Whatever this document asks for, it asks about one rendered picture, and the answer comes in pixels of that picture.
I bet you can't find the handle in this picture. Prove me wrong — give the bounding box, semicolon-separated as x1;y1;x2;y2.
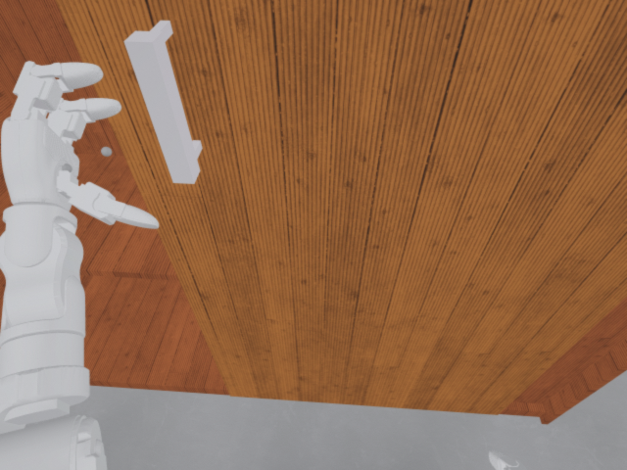
124;21;203;184

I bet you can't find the robot left upper arm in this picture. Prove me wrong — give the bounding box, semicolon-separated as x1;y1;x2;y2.
0;415;107;470

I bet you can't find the wardrobe door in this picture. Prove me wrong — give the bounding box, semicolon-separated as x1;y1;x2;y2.
56;0;627;415
513;297;627;404

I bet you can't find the robot right hand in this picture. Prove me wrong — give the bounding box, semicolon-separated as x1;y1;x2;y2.
489;450;527;470

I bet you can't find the robot left hand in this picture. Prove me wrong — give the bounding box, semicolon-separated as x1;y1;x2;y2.
1;61;159;229

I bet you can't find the robot left forearm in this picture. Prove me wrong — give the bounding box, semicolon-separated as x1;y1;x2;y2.
0;202;90;434

